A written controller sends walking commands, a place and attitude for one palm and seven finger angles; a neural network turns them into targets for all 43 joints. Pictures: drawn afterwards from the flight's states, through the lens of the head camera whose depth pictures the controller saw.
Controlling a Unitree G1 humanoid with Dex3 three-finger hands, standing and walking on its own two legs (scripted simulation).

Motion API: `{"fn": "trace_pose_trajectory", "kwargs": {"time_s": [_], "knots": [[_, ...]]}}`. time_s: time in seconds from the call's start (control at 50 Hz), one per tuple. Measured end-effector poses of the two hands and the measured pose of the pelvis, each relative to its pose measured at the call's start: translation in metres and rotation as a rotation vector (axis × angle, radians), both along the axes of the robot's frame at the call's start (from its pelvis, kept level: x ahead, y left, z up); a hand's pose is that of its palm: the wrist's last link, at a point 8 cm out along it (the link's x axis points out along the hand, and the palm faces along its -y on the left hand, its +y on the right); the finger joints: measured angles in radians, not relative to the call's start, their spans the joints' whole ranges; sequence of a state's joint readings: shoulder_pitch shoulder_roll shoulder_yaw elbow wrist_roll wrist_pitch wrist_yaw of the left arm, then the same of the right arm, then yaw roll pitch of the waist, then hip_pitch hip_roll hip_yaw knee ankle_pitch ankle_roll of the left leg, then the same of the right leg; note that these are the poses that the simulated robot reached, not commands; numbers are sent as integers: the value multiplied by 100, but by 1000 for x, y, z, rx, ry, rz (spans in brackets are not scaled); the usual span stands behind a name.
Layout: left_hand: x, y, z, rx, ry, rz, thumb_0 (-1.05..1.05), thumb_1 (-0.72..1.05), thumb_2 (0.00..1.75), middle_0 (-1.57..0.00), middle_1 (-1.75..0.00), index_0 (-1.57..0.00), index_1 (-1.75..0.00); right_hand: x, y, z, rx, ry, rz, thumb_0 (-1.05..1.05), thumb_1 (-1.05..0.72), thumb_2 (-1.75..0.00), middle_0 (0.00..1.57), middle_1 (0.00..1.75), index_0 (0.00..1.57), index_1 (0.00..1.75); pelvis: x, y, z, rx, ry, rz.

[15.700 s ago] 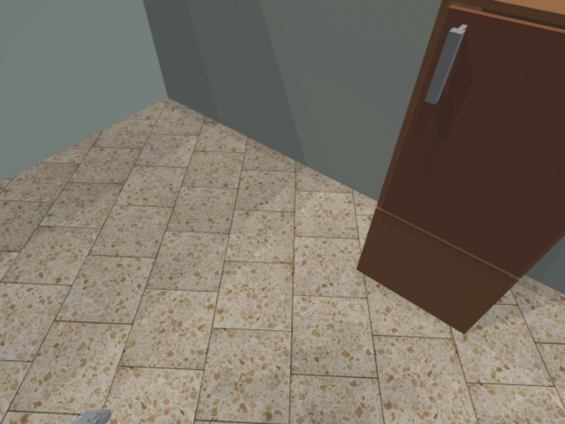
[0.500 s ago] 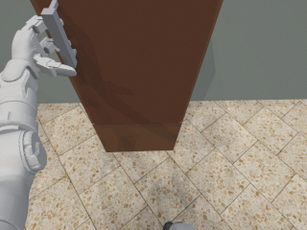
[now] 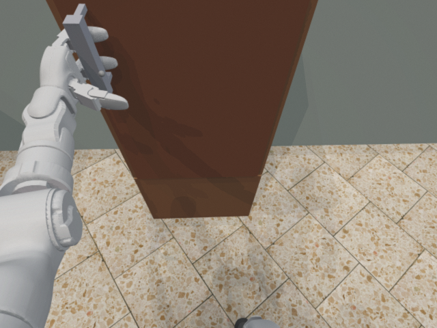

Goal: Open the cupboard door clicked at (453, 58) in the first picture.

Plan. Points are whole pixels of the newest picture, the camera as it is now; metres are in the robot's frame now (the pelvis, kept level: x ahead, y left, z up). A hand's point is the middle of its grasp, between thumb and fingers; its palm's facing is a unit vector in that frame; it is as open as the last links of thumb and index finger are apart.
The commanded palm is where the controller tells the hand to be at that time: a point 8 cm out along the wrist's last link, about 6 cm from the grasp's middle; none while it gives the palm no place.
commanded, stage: slide the fingers in behind the handle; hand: left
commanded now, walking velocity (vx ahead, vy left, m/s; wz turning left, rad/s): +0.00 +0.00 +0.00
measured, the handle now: (94, 54) +0.57 +0.18 +0.17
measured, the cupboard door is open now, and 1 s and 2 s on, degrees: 0 0 28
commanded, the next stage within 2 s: close the thumb around the handle in 0.34 s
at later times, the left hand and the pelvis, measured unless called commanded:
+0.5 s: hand (99, 76) +0.51 +0.16 +0.17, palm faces -0.05 -1.00 -0.02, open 14.0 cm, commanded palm +0.49 +0.21 +0.16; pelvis +0.00 +0.00 +0.00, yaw +0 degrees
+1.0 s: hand (99, 74) +0.51 +0.16 +0.17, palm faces -0.06 -1.00 -0.02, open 6.5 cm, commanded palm +0.49 +0.21 +0.16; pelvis -0.01 +0.00 +0.00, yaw +0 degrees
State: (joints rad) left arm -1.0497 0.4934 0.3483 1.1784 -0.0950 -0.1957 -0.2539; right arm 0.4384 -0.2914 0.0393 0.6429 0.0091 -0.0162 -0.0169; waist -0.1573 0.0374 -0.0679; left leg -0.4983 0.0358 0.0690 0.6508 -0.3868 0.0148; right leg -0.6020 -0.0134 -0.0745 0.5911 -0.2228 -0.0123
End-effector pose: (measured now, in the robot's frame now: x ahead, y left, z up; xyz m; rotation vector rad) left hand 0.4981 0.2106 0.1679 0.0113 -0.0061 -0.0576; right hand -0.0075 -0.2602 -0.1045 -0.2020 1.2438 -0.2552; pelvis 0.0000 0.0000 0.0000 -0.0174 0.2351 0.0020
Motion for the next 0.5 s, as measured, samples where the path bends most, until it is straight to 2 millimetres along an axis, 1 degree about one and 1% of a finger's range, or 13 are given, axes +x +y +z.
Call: {"fn": "trace_pose_trajectory", "kwargs": {"time_s": [0.16,0.5], "knots": [[-2,1,2,6,2,10,-2,-50,30,-30,-120,-29,-120,3,2,-1,4,-14,3,0,-90,-90,20,30,21,30,0,0,1,2,-8,0],[-8,3,2,6,2,6,-2,-49,30,-30,-120,-29,-120,7,-5,0,-15,-33,16,0,-90,-90,20,30,21,30,-4,-1,0,3,-15,5]]}}
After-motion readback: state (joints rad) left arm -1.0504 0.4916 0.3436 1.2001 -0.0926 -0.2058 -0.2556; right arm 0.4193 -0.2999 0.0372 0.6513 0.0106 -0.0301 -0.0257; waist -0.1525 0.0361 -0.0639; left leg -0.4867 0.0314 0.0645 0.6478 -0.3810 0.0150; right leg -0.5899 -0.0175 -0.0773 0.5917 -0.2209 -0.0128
